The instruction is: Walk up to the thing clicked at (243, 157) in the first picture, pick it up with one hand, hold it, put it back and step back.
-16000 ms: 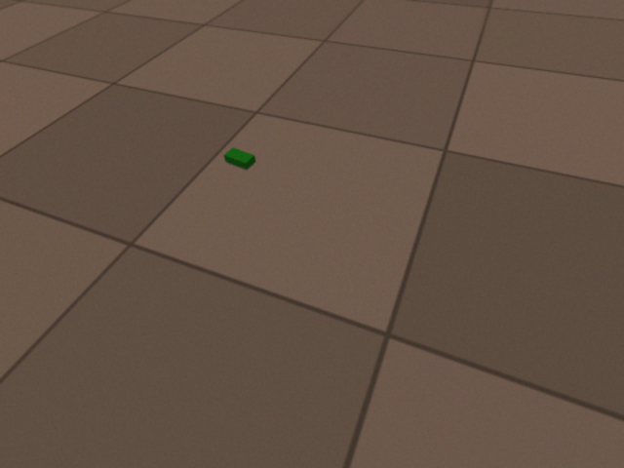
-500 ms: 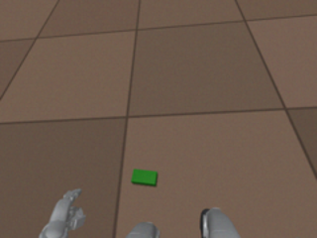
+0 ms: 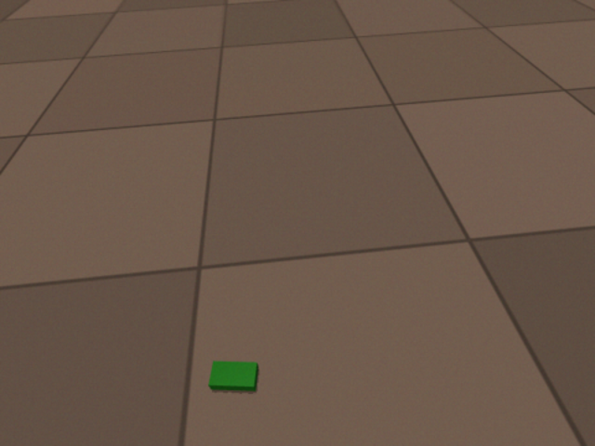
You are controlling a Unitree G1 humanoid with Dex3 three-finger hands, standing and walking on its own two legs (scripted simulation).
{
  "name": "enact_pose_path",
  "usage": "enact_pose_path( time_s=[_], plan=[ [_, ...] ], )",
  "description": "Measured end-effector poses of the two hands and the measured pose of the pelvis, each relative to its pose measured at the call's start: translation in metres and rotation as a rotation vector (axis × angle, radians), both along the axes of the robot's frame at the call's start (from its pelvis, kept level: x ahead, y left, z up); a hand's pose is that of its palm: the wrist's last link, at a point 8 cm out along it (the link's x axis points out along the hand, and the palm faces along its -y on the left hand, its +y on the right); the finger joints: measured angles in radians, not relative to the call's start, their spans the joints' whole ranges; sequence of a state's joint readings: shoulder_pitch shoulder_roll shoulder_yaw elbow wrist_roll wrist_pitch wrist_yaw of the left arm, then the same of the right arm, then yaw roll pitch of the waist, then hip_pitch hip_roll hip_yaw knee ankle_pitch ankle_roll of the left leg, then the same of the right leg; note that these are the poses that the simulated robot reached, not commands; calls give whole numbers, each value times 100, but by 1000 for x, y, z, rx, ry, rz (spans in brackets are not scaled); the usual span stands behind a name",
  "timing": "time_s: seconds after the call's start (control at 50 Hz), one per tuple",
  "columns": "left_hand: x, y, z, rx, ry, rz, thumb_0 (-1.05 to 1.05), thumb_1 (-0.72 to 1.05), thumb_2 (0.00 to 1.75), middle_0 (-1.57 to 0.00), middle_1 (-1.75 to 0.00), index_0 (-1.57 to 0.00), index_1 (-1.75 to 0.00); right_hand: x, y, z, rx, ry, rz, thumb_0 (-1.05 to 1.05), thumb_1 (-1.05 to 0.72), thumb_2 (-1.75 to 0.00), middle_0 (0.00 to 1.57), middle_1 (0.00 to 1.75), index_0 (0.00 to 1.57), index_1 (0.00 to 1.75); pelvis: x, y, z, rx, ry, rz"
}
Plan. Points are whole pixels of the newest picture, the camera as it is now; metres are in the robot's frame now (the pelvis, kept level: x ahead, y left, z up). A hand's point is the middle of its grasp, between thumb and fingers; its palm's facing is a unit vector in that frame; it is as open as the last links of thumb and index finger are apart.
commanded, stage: walk up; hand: left
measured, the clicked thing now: (234, 375) +0.48 +0.28 -0.74
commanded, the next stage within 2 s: none
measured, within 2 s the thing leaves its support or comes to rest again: neither
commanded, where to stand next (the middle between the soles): +0.09 +0.04 m, yaw +0 degrees
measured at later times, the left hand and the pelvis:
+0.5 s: hand out of the picture +0.07 +0.35 -0.13, palm faces +0.01 -0.84 -0.54, open 7.4 cm; pelvis +0.02 +0.04 -0.01, yaw +3 degrees
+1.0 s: hand out of the picture +0.02 +0.32 -0.14, palm faces +0.00 -0.94 -0.34, open 7.4 cm; pelvis +0.04 +0.05 +0.01, yaw +0 degrees
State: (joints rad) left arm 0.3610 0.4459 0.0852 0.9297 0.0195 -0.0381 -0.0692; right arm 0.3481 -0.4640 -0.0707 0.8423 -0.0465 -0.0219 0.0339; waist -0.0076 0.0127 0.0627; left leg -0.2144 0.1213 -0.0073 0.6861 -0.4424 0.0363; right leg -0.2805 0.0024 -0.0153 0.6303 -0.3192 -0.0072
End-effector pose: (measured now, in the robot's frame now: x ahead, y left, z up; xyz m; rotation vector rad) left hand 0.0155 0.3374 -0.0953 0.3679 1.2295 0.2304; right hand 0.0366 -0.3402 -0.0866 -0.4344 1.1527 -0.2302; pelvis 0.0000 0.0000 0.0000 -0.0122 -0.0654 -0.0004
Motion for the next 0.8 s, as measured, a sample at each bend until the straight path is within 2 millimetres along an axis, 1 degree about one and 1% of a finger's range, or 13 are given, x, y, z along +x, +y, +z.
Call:
enact_pose_path(
  time_s=[0.02,0.06,0.12,0.16,0.26,0.34,0.42,0.5,0.54,0.6,0.66,0.72,0.8],
  plan=[
    [3,-5,1,17,-28,-4,1,90,90,-20,-30,-20,-30,3,-6,-7,1,8,-4,0,-90,-89,20,30,21,30,1,-5,-4,-10,-4,7],
    [5,-14,7,36,-61,1,1,90,90,-20,-30,-20,-30,13,-10,-16,22,23,-17,1,-90,-89,20,30,20,30,5,-10,-4,-11,-7,15],
    [4,-25,22,53,-74,19,1,90,90,-21,-30,-20,-30,34,-6,-20,78,4,-1,1,-90,-89,20,30,20,30,13,-13,5,-10,-13,21],
    [5,-27,32,76,-75,27,1,90,90,-21,-30,-20,-30,46,0,-22,111,-8,17,1,-91,-89,20,30,20,30,19,-13,9,-10,-13,26],
    [10,-17,48,160,-66,43,1,90,90,-21,-30,-21,-30,64,16,-31,157,15,46,0,-91,-89,20,30,20,30,30,-9,11,-4,-11,28],
    [19,0,50,197,-53,42,1,90,90,-21,-30,-21,-30,72,33,-39,173,38,38,0,-91,-89,20,30,20,30,31,2,8,7,-2,29],
    [33,21,40,195,-59,21,1,90,90,-21,-30,-20,-30,82,54,-43,167,44,45,0,-91,-89,20,30,20,30,29,17,0,10,11,38],
    [48,45,14,166,-78,2,1,90,90,-21,-30,-20,-30,93,75,-45,132,16,68,0,-90,-89,20,30,20,30,24,37,-14,27,16,55],
    [53,49,3,143,-80,7,1,90,90,-21,-30,-20,-30,95,85,-40,124,-6,79,0,-90,-89,20,30,20,30,19,45,-15,27,10,51],
    [58,47,-6,95,-74,-4,1,90,90,-21,-30,-20,-30,93,95,-30,117,-45,65,0,-90,-89,20,30,20,30,16,51,-12,14,11,42],
    [59,41,-13,41,-69,-23,1,90,90,-20,-30,-20,-30,89,98,-21,104,-75,56,0,-90,-89,20,30,20,30,16,55,-9,11,16,23],
    [57,34,-20,5,-50,-32,1,90,90,-21,-30,-20,-30,82,95,-16,85,-95,48,0,-90,-89,20,30,20,30,16,54,-9,10,17,5],
    [50,24,-24,-22,-34,-25,1,90,90,-21,-30,-20,-30,69,80,-15,59,-90,27,0,-90,-89,20,30,21,30,14,48,-9,-12,7,-8]
  ],
)
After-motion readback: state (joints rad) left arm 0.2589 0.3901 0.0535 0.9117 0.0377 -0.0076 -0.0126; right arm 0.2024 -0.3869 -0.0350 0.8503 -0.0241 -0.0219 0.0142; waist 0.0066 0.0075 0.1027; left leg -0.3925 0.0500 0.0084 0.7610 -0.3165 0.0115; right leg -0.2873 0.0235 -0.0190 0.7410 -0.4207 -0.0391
